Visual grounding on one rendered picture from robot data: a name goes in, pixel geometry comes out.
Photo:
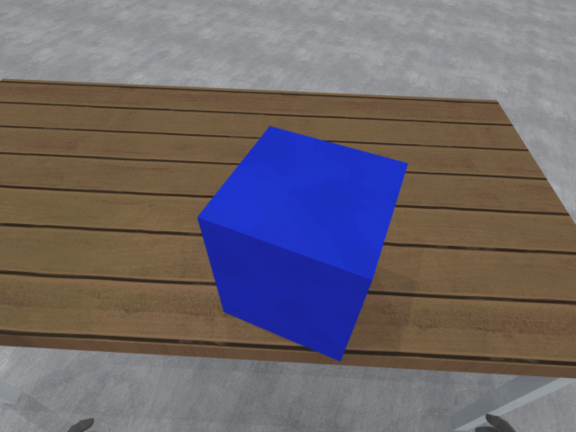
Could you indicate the robot right hand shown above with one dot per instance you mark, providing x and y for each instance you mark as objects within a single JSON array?
[{"x": 499, "y": 424}]

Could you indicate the carton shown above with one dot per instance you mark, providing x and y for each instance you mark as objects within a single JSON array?
[{"x": 295, "y": 234}]

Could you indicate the table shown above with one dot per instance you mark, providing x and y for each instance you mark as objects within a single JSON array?
[{"x": 101, "y": 249}]

